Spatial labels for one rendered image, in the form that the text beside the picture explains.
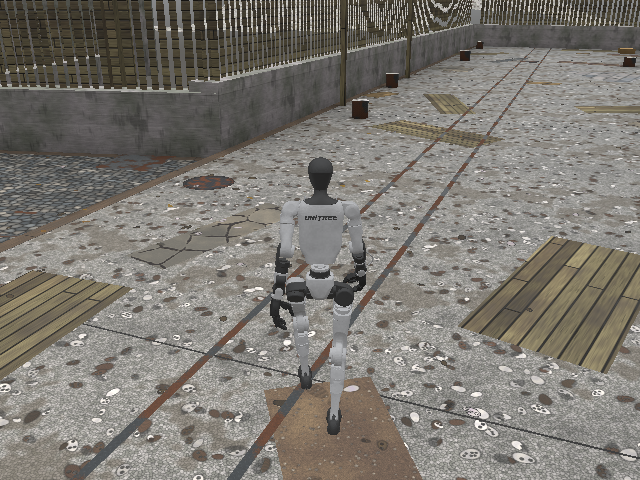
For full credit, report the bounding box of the robot right forearm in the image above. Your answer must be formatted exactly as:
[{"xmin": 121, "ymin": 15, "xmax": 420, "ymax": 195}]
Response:
[{"xmin": 352, "ymin": 239, "xmax": 367, "ymax": 277}]

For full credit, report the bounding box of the robot left thigh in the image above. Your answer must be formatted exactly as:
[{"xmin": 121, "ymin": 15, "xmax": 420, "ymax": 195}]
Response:
[{"xmin": 286, "ymin": 277, "xmax": 309, "ymax": 333}]

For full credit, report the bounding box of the humanoid robot torso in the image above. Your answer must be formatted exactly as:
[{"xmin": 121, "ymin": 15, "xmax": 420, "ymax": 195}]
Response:
[{"xmin": 297, "ymin": 196, "xmax": 344, "ymax": 300}]

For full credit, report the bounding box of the robot right upper arm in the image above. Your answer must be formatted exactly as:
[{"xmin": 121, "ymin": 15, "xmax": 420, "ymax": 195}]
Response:
[{"xmin": 341, "ymin": 201, "xmax": 364, "ymax": 254}]

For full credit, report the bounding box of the left robot hand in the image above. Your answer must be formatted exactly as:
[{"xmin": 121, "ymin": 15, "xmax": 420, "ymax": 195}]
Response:
[{"xmin": 270, "ymin": 297, "xmax": 294, "ymax": 330}]

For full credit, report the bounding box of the right robot hand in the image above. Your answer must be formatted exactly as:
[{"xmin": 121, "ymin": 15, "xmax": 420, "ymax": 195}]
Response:
[{"xmin": 343, "ymin": 272, "xmax": 366, "ymax": 292}]

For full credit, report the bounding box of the robot left upper arm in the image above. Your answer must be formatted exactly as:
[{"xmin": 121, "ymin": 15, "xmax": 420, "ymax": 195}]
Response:
[{"xmin": 279, "ymin": 200, "xmax": 300, "ymax": 258}]

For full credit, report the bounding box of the robot left forearm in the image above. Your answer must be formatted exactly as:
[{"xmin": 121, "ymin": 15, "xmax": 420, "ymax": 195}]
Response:
[{"xmin": 271, "ymin": 243, "xmax": 290, "ymax": 300}]

